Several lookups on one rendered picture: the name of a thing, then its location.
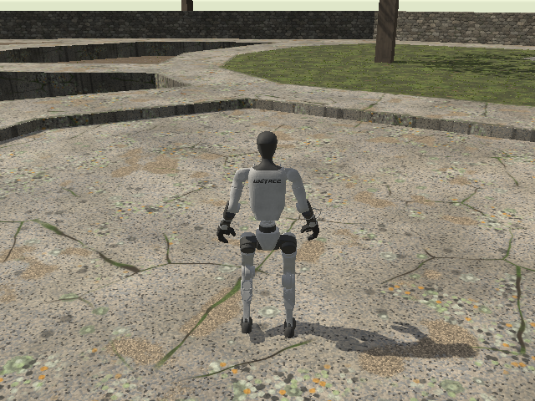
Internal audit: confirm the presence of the right robot hand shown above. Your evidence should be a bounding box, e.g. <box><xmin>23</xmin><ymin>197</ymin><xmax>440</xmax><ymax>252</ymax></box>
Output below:
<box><xmin>301</xmin><ymin>222</ymin><xmax>319</xmax><ymax>241</ymax></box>

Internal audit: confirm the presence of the left robot forearm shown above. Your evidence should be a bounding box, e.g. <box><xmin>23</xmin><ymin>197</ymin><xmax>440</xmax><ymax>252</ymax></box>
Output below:
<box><xmin>219</xmin><ymin>201</ymin><xmax>236</xmax><ymax>230</ymax></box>

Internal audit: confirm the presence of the robot torso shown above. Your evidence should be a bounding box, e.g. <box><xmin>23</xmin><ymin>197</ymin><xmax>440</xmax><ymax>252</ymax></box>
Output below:
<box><xmin>247</xmin><ymin>164</ymin><xmax>287</xmax><ymax>251</ymax></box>

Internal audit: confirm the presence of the robot left upper arm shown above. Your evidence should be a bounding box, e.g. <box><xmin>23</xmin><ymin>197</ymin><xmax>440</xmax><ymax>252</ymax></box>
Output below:
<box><xmin>227</xmin><ymin>168</ymin><xmax>250</xmax><ymax>214</ymax></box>

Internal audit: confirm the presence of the left robot hand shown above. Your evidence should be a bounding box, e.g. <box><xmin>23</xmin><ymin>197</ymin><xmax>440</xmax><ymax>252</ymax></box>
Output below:
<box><xmin>217</xmin><ymin>226</ymin><xmax>236</xmax><ymax>243</ymax></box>

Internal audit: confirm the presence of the robot left foot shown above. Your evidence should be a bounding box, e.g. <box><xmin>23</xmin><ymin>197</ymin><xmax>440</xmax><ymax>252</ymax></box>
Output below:
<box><xmin>241</xmin><ymin>317</ymin><xmax>252</xmax><ymax>334</ymax></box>

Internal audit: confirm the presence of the right robot forearm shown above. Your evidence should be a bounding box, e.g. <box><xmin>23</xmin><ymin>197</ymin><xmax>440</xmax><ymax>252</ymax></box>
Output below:
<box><xmin>302</xmin><ymin>200</ymin><xmax>317</xmax><ymax>227</ymax></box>

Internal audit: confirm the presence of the robot right upper arm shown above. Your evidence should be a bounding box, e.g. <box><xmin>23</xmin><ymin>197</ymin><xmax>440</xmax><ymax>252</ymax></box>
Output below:
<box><xmin>284</xmin><ymin>168</ymin><xmax>309</xmax><ymax>213</ymax></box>

